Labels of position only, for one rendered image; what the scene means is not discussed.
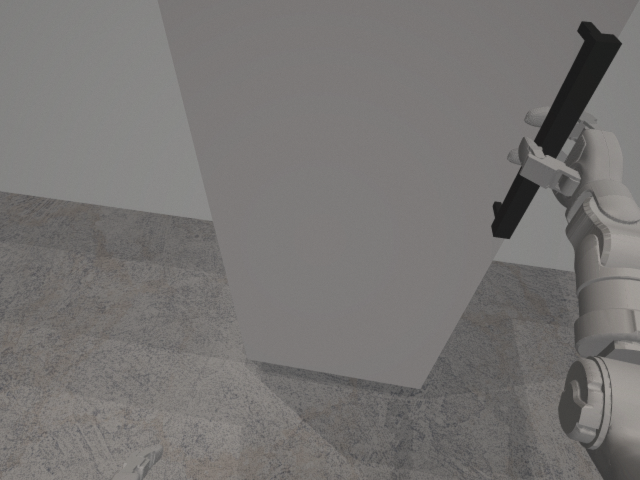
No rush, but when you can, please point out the right robot hand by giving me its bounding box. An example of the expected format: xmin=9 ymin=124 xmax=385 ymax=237
xmin=507 ymin=106 xmax=623 ymax=208

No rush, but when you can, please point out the robot right forearm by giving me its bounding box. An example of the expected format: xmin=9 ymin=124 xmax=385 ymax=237
xmin=565 ymin=180 xmax=640 ymax=365

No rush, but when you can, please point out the robot right upper arm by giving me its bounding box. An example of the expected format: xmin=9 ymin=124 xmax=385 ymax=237
xmin=558 ymin=356 xmax=640 ymax=480

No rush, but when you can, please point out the fridge door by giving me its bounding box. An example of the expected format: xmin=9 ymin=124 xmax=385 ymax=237
xmin=158 ymin=0 xmax=639 ymax=389

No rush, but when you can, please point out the handle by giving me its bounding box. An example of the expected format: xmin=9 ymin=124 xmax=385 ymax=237
xmin=491 ymin=21 xmax=622 ymax=239

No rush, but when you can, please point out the left robot hand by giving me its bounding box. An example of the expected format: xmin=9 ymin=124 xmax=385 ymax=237
xmin=110 ymin=444 xmax=164 ymax=480

